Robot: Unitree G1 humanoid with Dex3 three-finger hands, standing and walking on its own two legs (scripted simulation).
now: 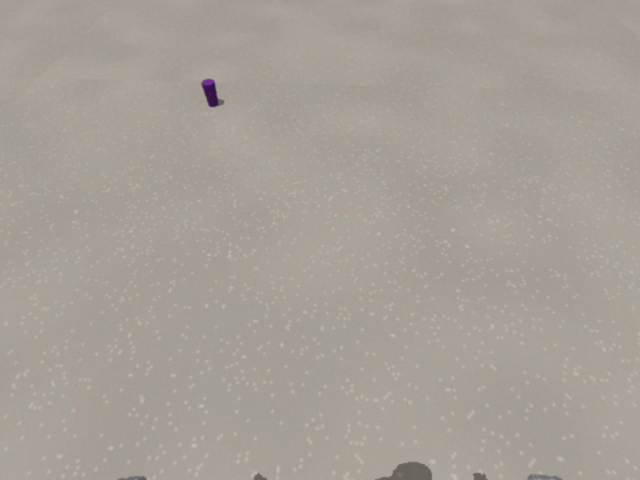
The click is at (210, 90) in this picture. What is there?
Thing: tapered cup
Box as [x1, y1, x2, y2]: [202, 79, 217, 106]
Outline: 206,79 202,81 202,86 209,105 214,106 217,104 214,82 211,79
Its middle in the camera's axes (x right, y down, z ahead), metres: -0.63 -0.85 +2.21
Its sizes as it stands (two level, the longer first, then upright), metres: 0.071 0.071 0.138
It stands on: the floor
